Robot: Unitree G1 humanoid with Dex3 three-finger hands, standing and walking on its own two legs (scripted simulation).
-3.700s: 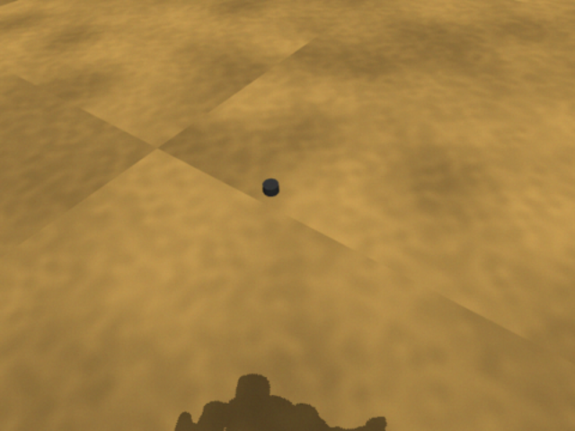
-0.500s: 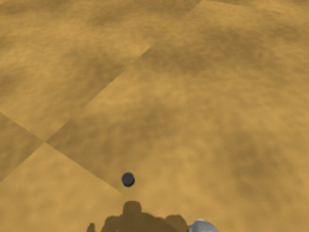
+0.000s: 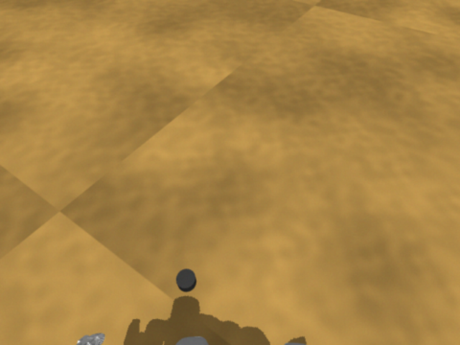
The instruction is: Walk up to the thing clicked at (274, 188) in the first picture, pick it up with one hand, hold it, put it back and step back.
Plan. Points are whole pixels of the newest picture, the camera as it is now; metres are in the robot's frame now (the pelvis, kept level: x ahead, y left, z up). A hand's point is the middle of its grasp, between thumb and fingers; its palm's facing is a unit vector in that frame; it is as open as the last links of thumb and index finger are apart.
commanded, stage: walk up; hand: left
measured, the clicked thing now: (186, 280) +0.46 +0.23 -0.73
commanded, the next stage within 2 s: stand in 1.54 s
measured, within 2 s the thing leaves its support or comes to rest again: neither
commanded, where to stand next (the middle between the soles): +0.07 -0.01 m, yaw +0 degrees
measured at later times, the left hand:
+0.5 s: hand out of the picture +0.05 +0.26 -0.13, palm faces +0.03 -0.94 -0.35, open 7.4 cm
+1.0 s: hand out of the picture +0.13 +0.23 -0.13, palm faces -0.01 -0.95 -0.30, open 7.4 cm
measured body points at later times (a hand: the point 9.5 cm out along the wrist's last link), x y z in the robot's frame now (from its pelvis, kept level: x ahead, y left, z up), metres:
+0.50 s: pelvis +0.02 -0.01 +0.02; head +0.03 -0.02 +0.47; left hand +0.05 +0.30 -0.11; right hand +0.15 -0.30 -0.11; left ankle +0.06 +0.12 -0.72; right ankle +0.03 -0.14 -0.72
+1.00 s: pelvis +0.03 -0.01 +0.03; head +0.04 -0.01 +0.48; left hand +0.13 +0.28 -0.11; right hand +0.09 -0.32 -0.10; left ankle +0.06 +0.12 -0.72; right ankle +0.03 -0.14 -0.72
